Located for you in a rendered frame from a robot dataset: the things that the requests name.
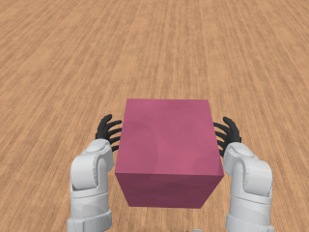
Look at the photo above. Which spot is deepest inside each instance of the robot left forearm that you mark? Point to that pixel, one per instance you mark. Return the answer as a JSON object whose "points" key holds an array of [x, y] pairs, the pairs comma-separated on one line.
{"points": [[89, 205]]}

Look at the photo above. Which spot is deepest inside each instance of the robot right hand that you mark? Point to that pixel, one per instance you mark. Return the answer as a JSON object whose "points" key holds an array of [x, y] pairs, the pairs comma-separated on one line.
{"points": [[231, 136]]}

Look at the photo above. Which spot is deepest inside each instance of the robot left hand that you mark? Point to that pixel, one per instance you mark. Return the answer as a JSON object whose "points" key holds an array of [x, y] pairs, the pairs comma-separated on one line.
{"points": [[103, 131]]}

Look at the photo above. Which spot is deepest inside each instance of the carton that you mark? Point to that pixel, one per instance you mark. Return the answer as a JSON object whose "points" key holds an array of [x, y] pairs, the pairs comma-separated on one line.
{"points": [[168, 155]]}

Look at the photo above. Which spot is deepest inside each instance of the robot right forearm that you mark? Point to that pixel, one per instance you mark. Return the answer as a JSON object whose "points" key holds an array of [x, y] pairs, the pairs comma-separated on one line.
{"points": [[251, 190]]}

